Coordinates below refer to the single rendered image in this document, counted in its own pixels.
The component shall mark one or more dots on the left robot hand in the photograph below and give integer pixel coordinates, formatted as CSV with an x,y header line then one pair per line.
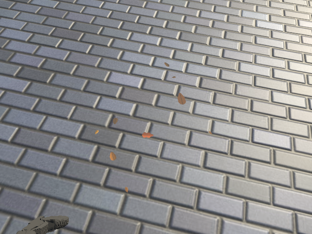
x,y
43,225

